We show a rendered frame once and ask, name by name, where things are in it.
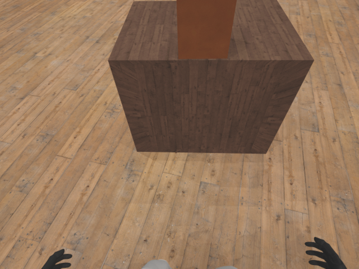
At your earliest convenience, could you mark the robot right hand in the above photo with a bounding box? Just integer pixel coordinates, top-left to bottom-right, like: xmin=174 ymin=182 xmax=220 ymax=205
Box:
xmin=305 ymin=237 xmax=347 ymax=269

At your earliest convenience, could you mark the robot left hand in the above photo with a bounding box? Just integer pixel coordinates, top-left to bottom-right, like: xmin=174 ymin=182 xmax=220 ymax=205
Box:
xmin=42 ymin=249 xmax=72 ymax=269

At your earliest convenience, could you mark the carton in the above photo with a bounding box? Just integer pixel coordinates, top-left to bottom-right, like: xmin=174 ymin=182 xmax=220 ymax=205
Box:
xmin=177 ymin=0 xmax=237 ymax=59

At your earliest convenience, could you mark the pedestal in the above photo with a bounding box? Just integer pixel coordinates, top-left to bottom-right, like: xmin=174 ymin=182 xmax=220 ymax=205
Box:
xmin=108 ymin=0 xmax=314 ymax=154

